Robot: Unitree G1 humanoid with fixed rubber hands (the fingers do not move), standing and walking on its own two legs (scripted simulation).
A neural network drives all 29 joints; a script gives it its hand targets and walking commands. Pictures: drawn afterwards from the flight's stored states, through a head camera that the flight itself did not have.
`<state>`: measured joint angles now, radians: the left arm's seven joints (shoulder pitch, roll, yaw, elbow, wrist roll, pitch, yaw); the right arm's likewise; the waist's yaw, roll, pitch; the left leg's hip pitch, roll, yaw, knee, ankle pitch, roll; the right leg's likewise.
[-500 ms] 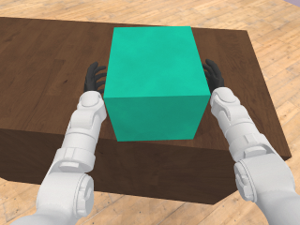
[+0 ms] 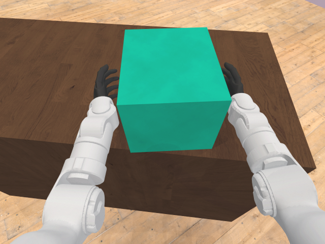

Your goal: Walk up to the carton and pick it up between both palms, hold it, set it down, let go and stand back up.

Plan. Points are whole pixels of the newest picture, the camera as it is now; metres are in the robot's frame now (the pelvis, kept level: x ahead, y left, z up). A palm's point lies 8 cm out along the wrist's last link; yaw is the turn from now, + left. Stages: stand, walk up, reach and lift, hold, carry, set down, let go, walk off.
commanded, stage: reach and lift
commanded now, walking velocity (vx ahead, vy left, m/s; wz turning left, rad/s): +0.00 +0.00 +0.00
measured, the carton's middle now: (168, 89) +0.48 +0.06 +0.09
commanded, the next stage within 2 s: none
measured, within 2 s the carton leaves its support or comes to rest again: leaves its support in 1.10 s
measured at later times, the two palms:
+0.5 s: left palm (104, 98) +0.41 +0.20 +0.11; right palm (233, 94) +0.47 -0.10 +0.10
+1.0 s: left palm (107, 99) +0.41 +0.20 +0.11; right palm (233, 93) +0.47 -0.10 +0.11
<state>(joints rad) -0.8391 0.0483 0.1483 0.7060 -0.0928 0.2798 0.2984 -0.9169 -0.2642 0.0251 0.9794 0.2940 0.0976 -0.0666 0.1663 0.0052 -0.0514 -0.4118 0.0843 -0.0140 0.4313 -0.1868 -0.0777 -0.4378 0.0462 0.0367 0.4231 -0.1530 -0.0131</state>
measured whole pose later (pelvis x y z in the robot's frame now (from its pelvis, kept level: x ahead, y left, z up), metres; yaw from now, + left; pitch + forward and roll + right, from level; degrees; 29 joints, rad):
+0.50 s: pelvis +0.00 +0.00 +0.00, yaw +0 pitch +10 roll +0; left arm -0.87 0.03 0.17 0.78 -0.09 0.20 0.30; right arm -0.94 -0.24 -0.05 1.02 0.24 0.10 -0.07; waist 0.17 0.01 -0.06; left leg -0.43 0.08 -0.02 0.44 -0.19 -0.08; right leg -0.45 0.05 0.03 0.42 -0.15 -0.01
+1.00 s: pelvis +0.00 +0.00 +0.00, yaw +0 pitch +10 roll +0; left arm -0.84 -0.02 0.26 0.78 -0.07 0.15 0.23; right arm -0.94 -0.19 -0.18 1.04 0.04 0.07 -0.05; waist 0.17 0.01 -0.08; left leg -0.43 0.08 -0.02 0.43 -0.19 -0.08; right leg -0.45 0.05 0.03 0.42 -0.15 -0.01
